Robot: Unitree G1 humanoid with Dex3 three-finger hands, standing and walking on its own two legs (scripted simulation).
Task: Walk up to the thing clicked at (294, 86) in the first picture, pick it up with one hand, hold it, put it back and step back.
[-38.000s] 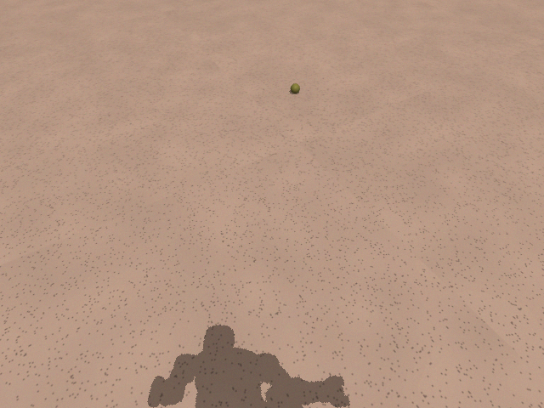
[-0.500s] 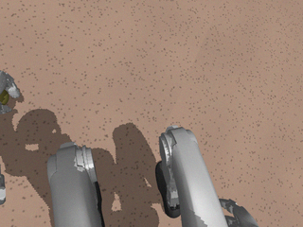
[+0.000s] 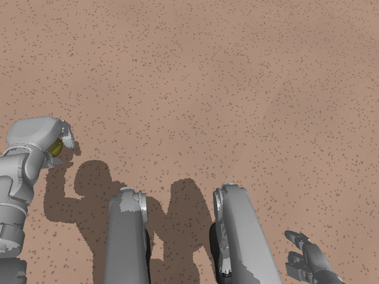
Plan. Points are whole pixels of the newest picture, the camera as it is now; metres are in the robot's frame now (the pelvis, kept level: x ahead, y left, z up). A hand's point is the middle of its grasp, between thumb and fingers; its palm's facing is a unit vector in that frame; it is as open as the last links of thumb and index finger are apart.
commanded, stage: lift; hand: left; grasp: from above
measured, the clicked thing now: (46, 145) +0.41 +0.32 -0.10
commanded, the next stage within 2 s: hold in 0.94 s
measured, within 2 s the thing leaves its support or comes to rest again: neither
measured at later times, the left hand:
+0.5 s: hand out of the picture +0.33 +0.28 +0.11, palm faces -0.47 -0.14 -0.87, open 6.8 cm
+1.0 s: hand out of the picture +0.36 +0.25 +0.19, palm faces -0.47 -0.14 -0.87, open 6.9 cm
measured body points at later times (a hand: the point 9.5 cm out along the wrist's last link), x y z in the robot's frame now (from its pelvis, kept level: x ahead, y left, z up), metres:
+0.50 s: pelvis +0.02 +0.00 +0.18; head +0.11 +0.01 +0.62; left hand +0.35 +0.28 +0.16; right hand +0.16 -0.26 +0.07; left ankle +0.09 +0.13 -0.42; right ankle +0.10 -0.15 -0.42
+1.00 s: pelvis +0.06 +0.00 +0.27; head +0.12 -0.01 +0.72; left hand +0.38 +0.25 +0.24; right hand +0.18 -0.26 +0.15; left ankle +0.09 +0.13 -0.42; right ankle +0.10 -0.15 -0.42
